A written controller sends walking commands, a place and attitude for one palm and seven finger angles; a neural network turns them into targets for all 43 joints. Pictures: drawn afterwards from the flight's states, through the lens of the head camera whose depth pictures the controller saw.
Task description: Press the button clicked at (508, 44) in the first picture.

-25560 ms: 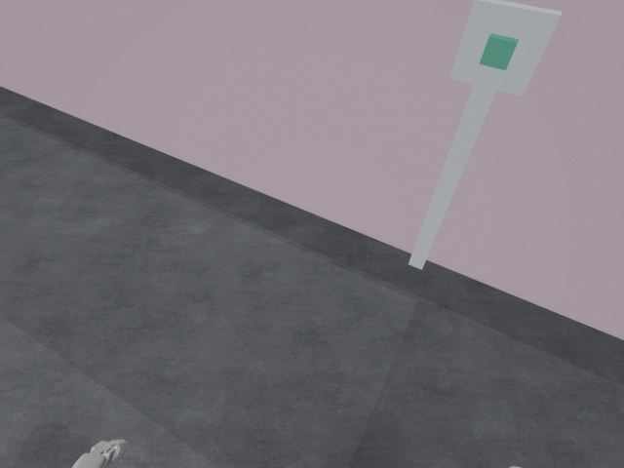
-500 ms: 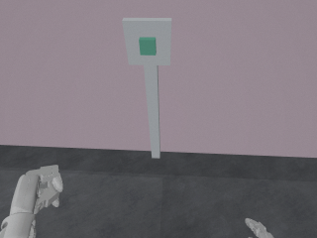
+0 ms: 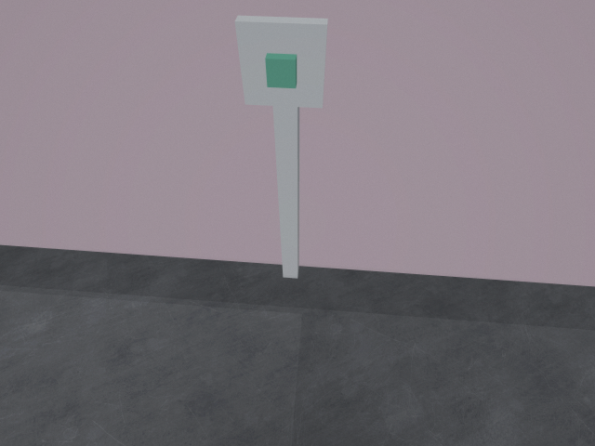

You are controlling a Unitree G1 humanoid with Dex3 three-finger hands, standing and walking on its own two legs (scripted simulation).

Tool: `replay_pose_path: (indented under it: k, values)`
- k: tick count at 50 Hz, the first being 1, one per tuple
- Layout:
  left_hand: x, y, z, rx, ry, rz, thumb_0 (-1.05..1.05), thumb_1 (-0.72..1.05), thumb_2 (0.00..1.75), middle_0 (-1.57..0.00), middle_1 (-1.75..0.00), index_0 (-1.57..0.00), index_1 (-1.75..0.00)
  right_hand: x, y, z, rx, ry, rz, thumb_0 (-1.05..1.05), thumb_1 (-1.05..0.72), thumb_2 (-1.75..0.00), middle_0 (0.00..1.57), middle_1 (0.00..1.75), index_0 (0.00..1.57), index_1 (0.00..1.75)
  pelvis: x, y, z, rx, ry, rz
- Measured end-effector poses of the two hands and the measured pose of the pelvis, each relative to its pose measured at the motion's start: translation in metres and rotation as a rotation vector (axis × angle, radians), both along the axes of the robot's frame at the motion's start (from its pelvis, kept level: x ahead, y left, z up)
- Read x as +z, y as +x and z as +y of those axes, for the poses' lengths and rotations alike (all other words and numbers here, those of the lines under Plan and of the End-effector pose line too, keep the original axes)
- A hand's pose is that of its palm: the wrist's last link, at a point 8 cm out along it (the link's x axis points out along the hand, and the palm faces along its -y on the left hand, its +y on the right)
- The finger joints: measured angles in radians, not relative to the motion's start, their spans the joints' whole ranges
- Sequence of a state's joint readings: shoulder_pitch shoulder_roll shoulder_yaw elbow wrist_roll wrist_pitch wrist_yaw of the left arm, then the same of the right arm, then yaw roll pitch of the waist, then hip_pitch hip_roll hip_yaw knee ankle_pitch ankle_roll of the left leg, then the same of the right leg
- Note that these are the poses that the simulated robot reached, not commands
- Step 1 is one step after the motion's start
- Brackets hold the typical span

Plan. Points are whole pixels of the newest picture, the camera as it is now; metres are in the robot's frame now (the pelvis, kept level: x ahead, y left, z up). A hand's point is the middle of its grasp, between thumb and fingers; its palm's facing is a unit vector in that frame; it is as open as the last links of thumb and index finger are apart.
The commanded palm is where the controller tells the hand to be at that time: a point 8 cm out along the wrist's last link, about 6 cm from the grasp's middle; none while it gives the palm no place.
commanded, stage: let the arm hang, fingers relaxed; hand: left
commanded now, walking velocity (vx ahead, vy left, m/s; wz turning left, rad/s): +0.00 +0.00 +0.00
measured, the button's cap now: (281, 70) +0.79 +0.08 +0.11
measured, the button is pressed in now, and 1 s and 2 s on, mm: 0 0 0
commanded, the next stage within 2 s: stand and wait in 0.50 s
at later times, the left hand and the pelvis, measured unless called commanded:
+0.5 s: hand out of the picture +0.05 +0.20 -0.17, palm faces -0.02 -0.97 -0.24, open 7.4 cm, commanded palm none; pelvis +0.01 +0.00 +0.00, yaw -1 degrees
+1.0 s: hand out of the picture +0.09 +0.22 -0.16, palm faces -0.02 -0.95 -0.30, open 7.4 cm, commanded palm none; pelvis +0.03 -0.01 +0.01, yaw -1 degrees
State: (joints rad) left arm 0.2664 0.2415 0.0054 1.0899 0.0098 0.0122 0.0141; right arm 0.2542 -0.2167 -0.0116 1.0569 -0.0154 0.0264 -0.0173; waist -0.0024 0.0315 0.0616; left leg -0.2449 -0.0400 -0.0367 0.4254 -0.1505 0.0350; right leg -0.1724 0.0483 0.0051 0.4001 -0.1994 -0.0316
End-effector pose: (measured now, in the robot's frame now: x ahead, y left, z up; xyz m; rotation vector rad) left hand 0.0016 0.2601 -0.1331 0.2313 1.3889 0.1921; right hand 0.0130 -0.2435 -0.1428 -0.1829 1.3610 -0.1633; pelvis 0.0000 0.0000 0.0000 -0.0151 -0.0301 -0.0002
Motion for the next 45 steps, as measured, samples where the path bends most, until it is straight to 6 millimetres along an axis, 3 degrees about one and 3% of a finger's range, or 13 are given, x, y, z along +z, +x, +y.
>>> replay_pose_path:
  k: [6, 13, 28, 45]
  values:
    - [0.003, 0.004, 0.004, 0.000, 0.014, -0.007, 0.00, 0.90, 0.90, -0.32, -0.44, -0.32, -0.43, -0.003, -0.008, 0.003, -0.017, 0.009, 0.008, 0.01, -0.91, -0.90, 0.20, 0.30, 0.20, 0.30, 0.001, -0.001, 0.002, -0.003, 0.004, -0.005]
    - [0.000, 0.021, -0.003, -0.013, -0.003, -0.038, 0.00, 0.90, 0.90, -0.23, -0.33, -0.23, -0.33, -0.002, -0.008, 0.001, -0.028, 0.003, 0.010, 0.01, -0.91, -0.90, 0.20, 0.30, 0.20, 0.30, 0.001, 0.001, 0.001, -0.007, 0.007, -0.003]
    - [-0.004, 0.050, -0.018, -0.034, -0.037, -0.055, 0.00, 0.90, 0.90, -0.21, -0.30, -0.21, -0.30, 0.003, 0.010, -0.004, -0.033, -0.013, 0.006, 0.01, -0.91, -0.90, 0.20, 0.30, 0.20, 0.30, 0.003, 0.013, -0.001, -0.011, 0.009, 0.004]
    - [0.005, 0.070, -0.004, -0.039, 0.010, -0.064, 0.00, 0.90, 0.90, -0.21, -0.30, -0.21, -0.30, 0.005, 0.046, -0.018, -0.012, -0.029, -0.031, 0.01, -0.91, -0.90, 0.20, 0.30, 0.20, 0.30, 0.005, 0.027, -0.005, -0.013, 0.013, 0.010]
